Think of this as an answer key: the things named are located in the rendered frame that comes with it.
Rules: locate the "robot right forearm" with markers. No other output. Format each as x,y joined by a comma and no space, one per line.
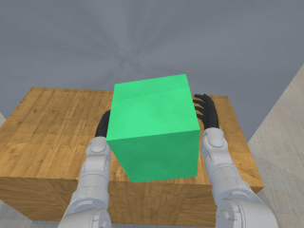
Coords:
221,171

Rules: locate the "robot left forearm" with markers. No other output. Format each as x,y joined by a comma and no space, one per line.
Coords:
94,178

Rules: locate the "pedestal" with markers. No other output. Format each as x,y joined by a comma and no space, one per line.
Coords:
43,146

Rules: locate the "robot right hand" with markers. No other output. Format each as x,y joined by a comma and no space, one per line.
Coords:
209,115

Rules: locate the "robot left hand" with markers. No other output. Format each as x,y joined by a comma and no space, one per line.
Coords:
102,127

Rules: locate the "right robot upper arm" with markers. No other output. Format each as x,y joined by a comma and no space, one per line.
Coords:
243,213

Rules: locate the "left robot upper arm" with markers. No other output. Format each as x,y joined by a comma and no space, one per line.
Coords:
95,217

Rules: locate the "carton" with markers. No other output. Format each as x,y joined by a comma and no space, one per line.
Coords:
153,129

